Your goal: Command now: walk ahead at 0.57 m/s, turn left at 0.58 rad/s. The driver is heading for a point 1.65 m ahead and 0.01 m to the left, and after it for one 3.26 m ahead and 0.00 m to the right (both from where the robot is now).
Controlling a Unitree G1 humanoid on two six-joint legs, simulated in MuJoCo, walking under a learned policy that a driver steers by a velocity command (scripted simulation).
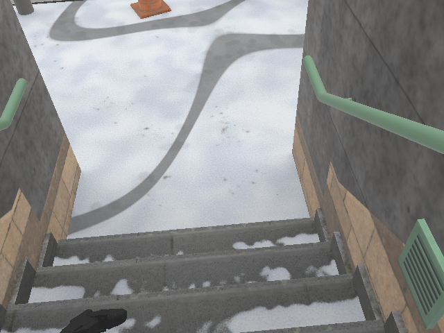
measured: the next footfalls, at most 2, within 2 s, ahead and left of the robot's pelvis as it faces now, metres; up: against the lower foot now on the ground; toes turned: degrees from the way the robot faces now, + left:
right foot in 0.16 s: +0.28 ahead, -0.11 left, -0.17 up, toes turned +17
left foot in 0.56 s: +0.29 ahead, +0.13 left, -0.17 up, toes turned +0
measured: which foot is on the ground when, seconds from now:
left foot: down 0.00-0.16, up 0.18-0.54, down 0.56-0.96, up 0.98-1.00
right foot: up 0.00-0.14, down 0.16-0.58, up 0.60-0.94, down 0.96-1.00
